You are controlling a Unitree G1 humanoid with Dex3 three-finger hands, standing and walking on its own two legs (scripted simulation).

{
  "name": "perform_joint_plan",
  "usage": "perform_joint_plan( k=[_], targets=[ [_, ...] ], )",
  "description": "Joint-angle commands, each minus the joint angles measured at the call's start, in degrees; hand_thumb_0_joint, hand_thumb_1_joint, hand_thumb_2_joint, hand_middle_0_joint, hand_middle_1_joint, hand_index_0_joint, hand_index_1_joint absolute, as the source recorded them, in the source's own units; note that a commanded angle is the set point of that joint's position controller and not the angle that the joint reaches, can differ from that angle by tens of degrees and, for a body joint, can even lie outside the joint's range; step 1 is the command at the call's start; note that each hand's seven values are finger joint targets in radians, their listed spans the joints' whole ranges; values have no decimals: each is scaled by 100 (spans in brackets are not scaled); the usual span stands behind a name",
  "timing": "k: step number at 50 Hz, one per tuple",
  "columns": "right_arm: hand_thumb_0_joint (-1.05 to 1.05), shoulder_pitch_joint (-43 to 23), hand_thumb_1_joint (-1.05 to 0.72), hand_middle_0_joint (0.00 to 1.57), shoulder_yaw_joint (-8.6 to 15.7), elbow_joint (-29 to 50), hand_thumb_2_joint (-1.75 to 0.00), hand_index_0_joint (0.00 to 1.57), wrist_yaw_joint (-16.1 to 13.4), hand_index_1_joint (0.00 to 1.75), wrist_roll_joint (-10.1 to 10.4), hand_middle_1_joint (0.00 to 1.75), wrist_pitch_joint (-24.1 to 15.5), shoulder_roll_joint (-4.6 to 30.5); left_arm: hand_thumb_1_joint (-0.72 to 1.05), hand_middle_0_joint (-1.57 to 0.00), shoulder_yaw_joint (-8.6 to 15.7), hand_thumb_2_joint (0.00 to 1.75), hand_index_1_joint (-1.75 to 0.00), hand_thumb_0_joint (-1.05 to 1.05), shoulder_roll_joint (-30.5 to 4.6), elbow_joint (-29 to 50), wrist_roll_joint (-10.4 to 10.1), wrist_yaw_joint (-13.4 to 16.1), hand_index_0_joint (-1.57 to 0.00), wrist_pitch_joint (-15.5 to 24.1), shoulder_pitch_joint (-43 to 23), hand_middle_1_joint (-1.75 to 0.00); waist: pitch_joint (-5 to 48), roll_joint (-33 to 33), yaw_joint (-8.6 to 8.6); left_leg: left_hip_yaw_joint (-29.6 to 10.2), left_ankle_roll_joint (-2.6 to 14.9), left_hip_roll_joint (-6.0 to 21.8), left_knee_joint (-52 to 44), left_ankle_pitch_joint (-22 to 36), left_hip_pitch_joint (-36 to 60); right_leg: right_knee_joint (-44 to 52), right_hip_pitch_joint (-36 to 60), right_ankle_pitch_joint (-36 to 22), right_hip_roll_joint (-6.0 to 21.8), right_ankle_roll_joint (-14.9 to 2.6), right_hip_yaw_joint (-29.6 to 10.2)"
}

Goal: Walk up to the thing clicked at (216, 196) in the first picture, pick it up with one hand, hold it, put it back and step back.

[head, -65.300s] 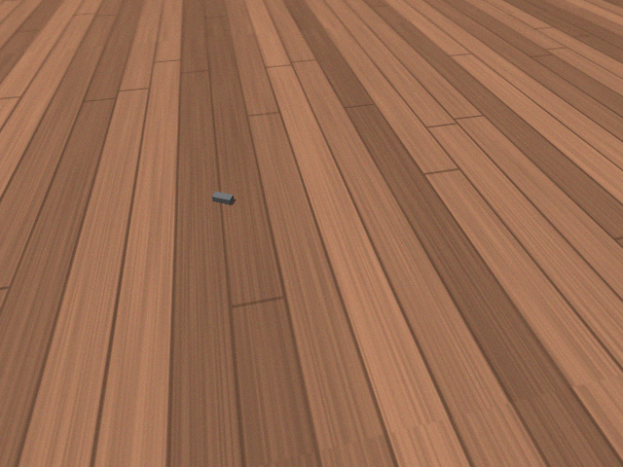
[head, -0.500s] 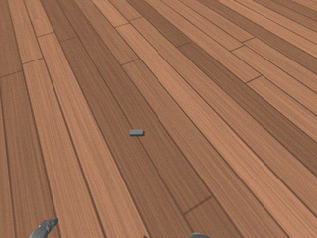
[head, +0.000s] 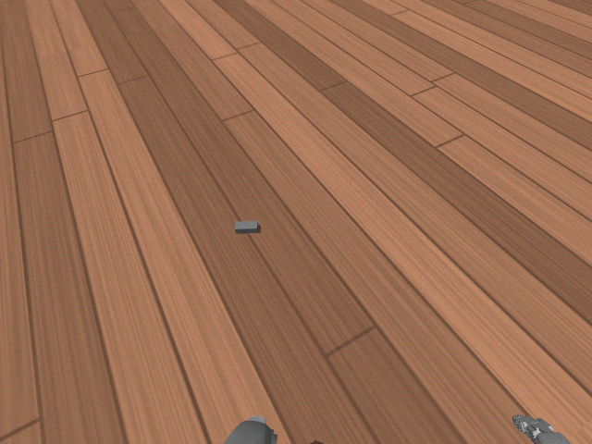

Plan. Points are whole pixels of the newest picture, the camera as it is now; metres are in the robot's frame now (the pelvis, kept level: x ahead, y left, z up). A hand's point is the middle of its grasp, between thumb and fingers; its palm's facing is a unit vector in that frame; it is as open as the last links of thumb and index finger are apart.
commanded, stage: step back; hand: left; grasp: from above
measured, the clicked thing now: (246, 227) +1.04 +0.30 -0.74
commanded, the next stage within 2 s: stand in 1.10 s
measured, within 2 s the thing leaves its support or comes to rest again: neither
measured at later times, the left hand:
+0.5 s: hand out of the picture -0.03 +0.27 -0.13, palm faces +0.10 -0.91 -0.40, open 7.4 cm
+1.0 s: hand out of the picture +0.02 +0.29 -0.15, palm faces +0.14 -0.92 -0.35, open 7.4 cm
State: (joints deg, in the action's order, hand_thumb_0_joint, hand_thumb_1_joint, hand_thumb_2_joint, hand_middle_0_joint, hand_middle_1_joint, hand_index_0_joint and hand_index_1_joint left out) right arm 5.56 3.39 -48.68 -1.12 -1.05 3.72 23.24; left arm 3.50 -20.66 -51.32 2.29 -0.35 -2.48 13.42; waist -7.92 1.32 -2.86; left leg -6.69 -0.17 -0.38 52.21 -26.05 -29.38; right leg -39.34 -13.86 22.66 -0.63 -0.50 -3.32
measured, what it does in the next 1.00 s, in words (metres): steps on the spot: left foot, then left foot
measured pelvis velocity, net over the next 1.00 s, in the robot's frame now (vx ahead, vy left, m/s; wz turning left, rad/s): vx -0.01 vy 0.02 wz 0.12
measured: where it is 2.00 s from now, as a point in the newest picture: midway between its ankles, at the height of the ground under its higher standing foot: outside the picture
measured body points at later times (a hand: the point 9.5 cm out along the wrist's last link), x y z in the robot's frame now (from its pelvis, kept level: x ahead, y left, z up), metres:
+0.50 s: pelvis -0.06 -0.01 +0.01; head -0.06 -0.02 +0.46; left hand -0.03 +0.32 -0.10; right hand +0.03 -0.31 -0.12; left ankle -0.05 +0.13 -0.72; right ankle -0.02 -0.11 -0.72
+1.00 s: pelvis -0.01 +0.02 +0.01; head +0.02 +0.04 +0.45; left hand +0.01 +0.34 -0.13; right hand +0.12 -0.26 -0.12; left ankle +0.03 +0.15 -0.72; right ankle -0.02 -0.12 -0.70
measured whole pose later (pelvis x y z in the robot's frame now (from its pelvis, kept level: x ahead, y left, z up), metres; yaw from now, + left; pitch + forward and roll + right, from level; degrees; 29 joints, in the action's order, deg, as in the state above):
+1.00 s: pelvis -0.01 +0.02 +0.01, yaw +7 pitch -3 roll -1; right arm 7.0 2.1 -57.1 0.5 -1.8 -0.4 18.4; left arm 2.3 -21.8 -55.7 -0.2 0.5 -0.2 10.4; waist -7.1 -1.0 -1.7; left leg 0.6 0.6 1.5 34.6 -13.3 -18.5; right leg -43.9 -15.0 29.8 1.6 -1.3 0.5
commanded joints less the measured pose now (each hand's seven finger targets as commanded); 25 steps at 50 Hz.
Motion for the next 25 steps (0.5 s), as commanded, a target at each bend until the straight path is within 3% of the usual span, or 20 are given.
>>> perform_joint_plan(
  k=[1,3,6,8,9,10,11,12,13,14,15,16,17,19,21,22,23,24,25],
  targets=[
    [0,287,-90,20,224,227,-90,20,-36,30,65,30,-191,968,90,-20,432,90,-30,0,-1488,634,20,190,-20,307,-936,-30,351,-650,443,-250,47,-493,1201,65,70,1486,-549,-1632,1234,-906,-868],
    [0,187,-90,20,161,237,-90,20,-16,30,11,30,-261,873,90,-20,458,90,-30,0,-1524,472,40,177,-20,379,-331,-30,550,-837,94,-84,-24,-407,712,134,111,1413,-151,-1139,1013,-792,-872],
    [0,104,-90,20,168,200,-90,20,55,30,-52,30,-342,853,90,-20,512,90,-30,0,-1610,402,97,159,-20,400,-54,-30,678,-1189,-166,198,-113,-150,-663,-260,-114,1561,834,177,1207,-959,-1195],
    [0,203,-90,20,201,124,-90,20,108,30,-92,30,-419,839,90,-20,517,90,-30,0,-1694,438,53,128,-20,376,-184,-30,760,-1425,-73,416,-63,60,-1668,-525,513,1697,576,662,1541,-1100,-1419],
    [0,443,-90,20,234,2,-90,20,117,30,-105,30,-463,843,90,-20,485,90,-30,0,-1709,468,17,105,-20,341,-340,-30,793,-1326,118,510,25,60,-2580,-207,1251,1475,154,446,1526,-1016,-1274],
    [0,684,-90,20,288,-190,-90,20,114,30,-115,30,-496,846,90,-20,395,90,-30,0,-1596,454,-6,81,-20,296,-360,-30,839,-1061,229,647,89,-178,-3255,435,2044,1165,-253,363,1285,-805,-957],
    [0,863,-90,20,372,-284,-90,20,97,30,-176,30,-531,963,90,-20,287,90,-30,0,-1272,459,-19,81,-20,282,-215,-30,970,-542,286,-9,220,61,-3441,578,2865,443,-868,110,1022,-548,-620],
    [0,951,-90,20,460,-283,-90,20,77,30,-248,30,-557,1295,90,-20,194,90,-30,0,-886,451,-90,77,-20,294,-67,-30,1048,700,279,-1768,563,1100,-3784,-318,3369,-691,-1943,630,359,-193,-4],
    [0,692,-90,20,484,-149,-90,20,99,30,-215,30,-559,1824,90,-20,276,90,-30,0,-1168,376,-122,114,-20,302,-421,-30,619,846,396,-2830,1201,1874,-4083,-2119,2180,-1018,-2104,1004,209,-69,259],
    [0,490,-90,20,516,-166,-90,20,141,30,-126,30,-547,1899,90,-20,387,90,-30,0,-1600,296,-68,93,-20,339,-650,-30,111,771,424,-2893,1473,2079,-4369,-2800,921,-1368,-1395,1067,372,-84,17],
    [0,161,-90,20,437,-102,-90,20,153,30,-139,30,-550,1614,90,-20,408,90,-30,0,-1613,235,-103,40,-20,363,-416,-30,-49,547,196,-2237,1372,1845,-4237,-2372,697,-1375,-1031,870,393,-90,3],
    [0,90,-90,20,326,-98,-90,20,158,30,-180,30,-562,1320,90,-20,375,90,-30,0,-1423,144,-139,-3,-20,382,-271,-30,-63,576,138,-1608,1164,1445,-4112,-1838,820,-992,-993,625,376,-81,39],
    [0,96,-90,20,284,-82,-90,20,161,30,-176,30,-578,1170,90,-20,345,90,-30,0,-1324,79,-141,-33,-20,413,-171,-30,-18,684,146,-1227,976,1183,-4000,-1355,973,-666,-944,350,285,-79,218],
    [0,310,-90,20,365,-174,-90,20,192,30,-174,30,-577,1289,90,-20,373,90,-30,0,-1285,19,-111,-76,-20,425,-151,-30,67,919,300,-1127,928,1067,-3981,-1319,1015,-318,-747,252,135,-10,502],
    [0,339,-90,20,383,-150,-90,20,210,30,-149,30,-501,1309,90,-20,378,90,-30,0,-1194,-30,-102,-63,-20,451,-61,-30,303,975,297,-960,893,1075,-3746,-1255,1099,330,-319,274,-4,-10,612],
    [0,205,-90,20,349,-116,-90,20,212,30,-117,30,-448,1238,90,-20,371,90,-30,0,-1104,-143,-87,-32,-20,483,150,-30,432,931,128,-723,817,1043,-3453,-1253,831,931,277,-189,17,-70,630],
    [0,67,-90,20,300,-98,-90,20,223,30,-97,30,-397,1092,90,-20,382,90,-30,0,-1118,-266,-48,5,-20,523,405,-30,550,760,-43,-416,698,804,-2983,-1227,674,1333,726,-414,-100,-90,754],
    [0,174,-90,20,256,-92,-90,20,211,30,-75,30,-348,903,90,-20,425,90,-30,0,-1215,-379,-11,55,-20,542,602,-30,620,324,-133,-184,521,580,-2358,-1202,260,1550,1300,-381,-116,-106,585],
    [0,217,-90,20,166,-20,-90,20,188,30,-64,30,-341,588,90,-20,505,90,-30,0,-1429,-407,53,117,-20,569,920,-30,728,-537,-263,149,312,149,-1089,-875,-359,2195,1732,585,622,-279,-762]
  ],
)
